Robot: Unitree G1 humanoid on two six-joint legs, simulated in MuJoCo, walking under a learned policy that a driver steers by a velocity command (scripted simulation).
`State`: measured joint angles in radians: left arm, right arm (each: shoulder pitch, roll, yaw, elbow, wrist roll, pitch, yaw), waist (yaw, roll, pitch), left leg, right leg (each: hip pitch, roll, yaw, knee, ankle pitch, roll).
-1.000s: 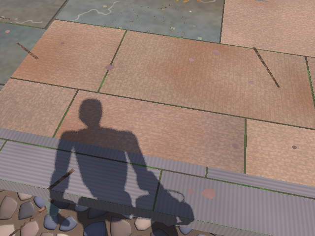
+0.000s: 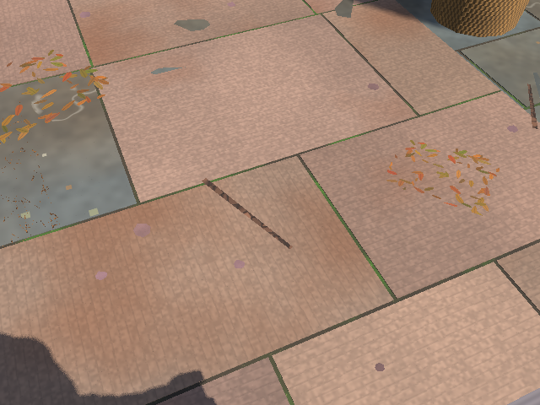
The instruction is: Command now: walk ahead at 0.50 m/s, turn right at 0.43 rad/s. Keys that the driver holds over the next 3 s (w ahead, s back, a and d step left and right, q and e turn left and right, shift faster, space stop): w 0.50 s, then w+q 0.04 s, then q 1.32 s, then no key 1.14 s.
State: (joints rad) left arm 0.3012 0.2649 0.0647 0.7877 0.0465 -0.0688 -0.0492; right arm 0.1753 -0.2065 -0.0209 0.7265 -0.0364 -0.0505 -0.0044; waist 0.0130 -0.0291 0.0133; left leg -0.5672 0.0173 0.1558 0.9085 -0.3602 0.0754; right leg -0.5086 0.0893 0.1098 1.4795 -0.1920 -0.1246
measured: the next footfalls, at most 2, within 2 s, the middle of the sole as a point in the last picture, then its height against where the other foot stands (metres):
right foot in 0.44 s outside the picture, level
left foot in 0.92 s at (252, 312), level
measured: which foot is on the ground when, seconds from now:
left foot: down 0.00-0.46, up 0.48-0.90, down 0.92-1.00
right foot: up 0.00-0.42, down 0.44-0.92, up 0.94-1.00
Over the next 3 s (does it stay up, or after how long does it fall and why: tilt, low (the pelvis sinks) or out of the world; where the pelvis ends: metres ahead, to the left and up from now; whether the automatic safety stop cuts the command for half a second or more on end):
stays up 0.62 -0.04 0.05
